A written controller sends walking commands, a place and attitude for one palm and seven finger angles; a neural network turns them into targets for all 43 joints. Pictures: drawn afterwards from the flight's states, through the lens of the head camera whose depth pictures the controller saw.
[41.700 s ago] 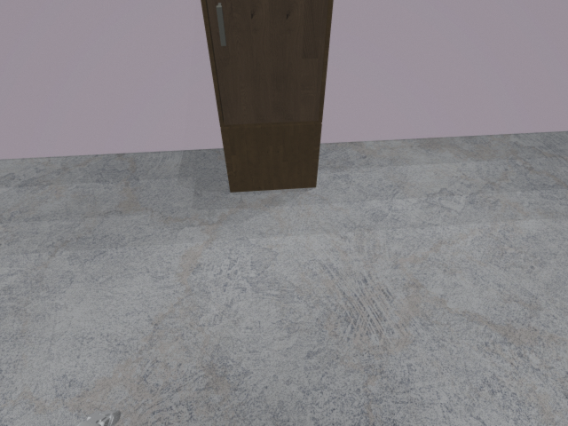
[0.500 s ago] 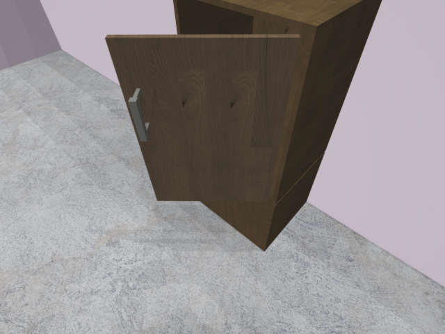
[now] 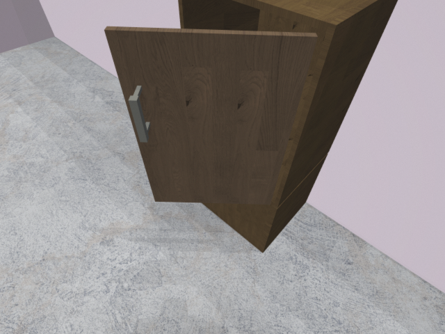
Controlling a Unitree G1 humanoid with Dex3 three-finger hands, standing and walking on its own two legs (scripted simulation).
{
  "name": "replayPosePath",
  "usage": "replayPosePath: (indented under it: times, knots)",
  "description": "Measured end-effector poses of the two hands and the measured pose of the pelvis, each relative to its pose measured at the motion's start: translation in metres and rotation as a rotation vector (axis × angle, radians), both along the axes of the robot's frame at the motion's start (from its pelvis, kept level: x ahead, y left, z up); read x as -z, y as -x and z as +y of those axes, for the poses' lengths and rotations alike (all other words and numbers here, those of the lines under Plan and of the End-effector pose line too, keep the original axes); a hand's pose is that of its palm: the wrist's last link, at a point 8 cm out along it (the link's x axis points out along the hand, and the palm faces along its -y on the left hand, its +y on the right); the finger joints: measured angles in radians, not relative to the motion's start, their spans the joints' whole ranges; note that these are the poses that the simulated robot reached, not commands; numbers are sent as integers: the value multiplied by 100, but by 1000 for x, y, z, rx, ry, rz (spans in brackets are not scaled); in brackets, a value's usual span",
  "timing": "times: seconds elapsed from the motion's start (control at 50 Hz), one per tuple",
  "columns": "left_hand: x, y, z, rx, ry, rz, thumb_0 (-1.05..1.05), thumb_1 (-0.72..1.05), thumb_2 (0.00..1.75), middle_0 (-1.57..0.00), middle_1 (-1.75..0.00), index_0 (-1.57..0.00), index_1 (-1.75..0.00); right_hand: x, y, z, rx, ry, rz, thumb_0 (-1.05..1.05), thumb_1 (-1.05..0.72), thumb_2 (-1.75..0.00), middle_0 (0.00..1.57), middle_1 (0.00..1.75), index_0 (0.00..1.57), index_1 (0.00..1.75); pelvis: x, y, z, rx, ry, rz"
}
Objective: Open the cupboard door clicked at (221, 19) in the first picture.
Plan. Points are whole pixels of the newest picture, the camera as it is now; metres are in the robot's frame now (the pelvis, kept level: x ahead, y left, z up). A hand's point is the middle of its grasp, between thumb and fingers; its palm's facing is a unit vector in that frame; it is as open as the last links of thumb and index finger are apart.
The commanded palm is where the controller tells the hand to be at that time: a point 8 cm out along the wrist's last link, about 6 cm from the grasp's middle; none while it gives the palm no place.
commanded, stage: come to a stop and stand still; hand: left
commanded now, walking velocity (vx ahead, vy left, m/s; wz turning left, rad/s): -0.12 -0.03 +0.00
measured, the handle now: (141, 114) +0.56 +0.23 +0.07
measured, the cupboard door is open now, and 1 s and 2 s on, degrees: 41 41 41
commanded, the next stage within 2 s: look again from close up in 0.94 s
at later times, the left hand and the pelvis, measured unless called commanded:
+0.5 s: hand out of the picture +0.04 +0.19 -0.17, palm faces -0.02 -0.97 -0.24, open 7.4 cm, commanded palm none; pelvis -0.01 +0.00 +0.00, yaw -1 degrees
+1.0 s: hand out of the picture -0.03 +0.23 -0.16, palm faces -0.03 -0.96 -0.26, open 7.4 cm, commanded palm none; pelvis -0.04 +0.02 +0.01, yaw -1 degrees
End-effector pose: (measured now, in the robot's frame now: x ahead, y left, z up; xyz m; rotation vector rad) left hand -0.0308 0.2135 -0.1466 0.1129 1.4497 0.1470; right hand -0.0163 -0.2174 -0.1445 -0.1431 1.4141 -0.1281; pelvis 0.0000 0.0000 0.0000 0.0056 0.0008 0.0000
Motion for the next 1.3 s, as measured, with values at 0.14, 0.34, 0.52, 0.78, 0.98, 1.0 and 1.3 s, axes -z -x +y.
replayPosePath:
  times: [0.14,0.34,0.52,0.78,0.98,1.0,1.3]
  knots:
    - [-1,-15,-3,-11,-3,29,0,91,90,-20,-30,-20,-30,-2,-26,3,5,22,-9,1,-92,-90,20,30,20,30,-2,-15,2,-1,-3,7]
    - [-10,-55,15,26,-74,-75,0,91,90,-20,-30,-20,-30,-4,-48,-12,16,40,-68,1,-92,-90,20,30,20,30,-4,-9,-4,6,-7,28]
    - [-7,-65,21,93,-70,-192,0,91,90,-20,-30,-20,-30,-10,-62,-15,12,40,-202,1,-92,-90,20,30,20,30,1,13,3,13,21,-5]
    - [-19,-43,50,106,-74,-206,0,91,90,-20,-30,-20,-30,-16,-28,6,-34,28,-203,1,-91,-90,20,30,20,30,-6,39,23,16,10,-21]
    - [-21,-4,64,80,-98,-80,0,91,90,-20,-30,-20,-30,-15,7,-5,-25,48,-71,1,-91,-90,20,30,20,30,-9,38,23,9,4,-2]
    - [-21,-2,63,78,-97,-70,0,91,90,-20,-30,-20,-30,-15,8,-7,-24,51,-64,1,-91,-90,20,30,20,30,-9,37,23,10,4,-2]
    - [-14,-36,44,91,-58,-114,0,91,90,-20,-30,-20,-30,-21,-32,-17,-35,77,-129,1,-91,-90,20,30,20,30,-10,22,16,15,2,-11]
